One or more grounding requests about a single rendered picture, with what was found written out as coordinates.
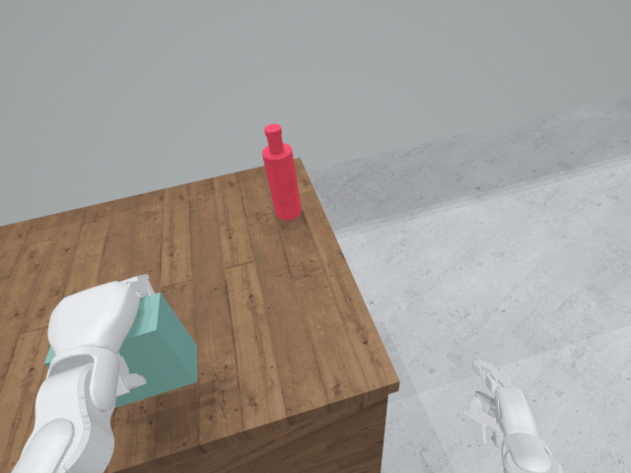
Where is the right robot hand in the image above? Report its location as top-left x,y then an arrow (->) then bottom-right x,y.
463,359 -> 539,450

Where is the left robot hand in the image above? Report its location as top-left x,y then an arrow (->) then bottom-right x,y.
48,274 -> 155,397

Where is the sponge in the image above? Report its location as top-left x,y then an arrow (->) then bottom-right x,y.
44,293 -> 197,408

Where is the right robot forearm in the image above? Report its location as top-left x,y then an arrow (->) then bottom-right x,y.
502,433 -> 563,473

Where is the table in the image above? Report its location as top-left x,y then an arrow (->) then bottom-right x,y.
0,158 -> 400,473

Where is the left robot forearm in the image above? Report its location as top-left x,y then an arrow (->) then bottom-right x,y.
11,346 -> 120,473

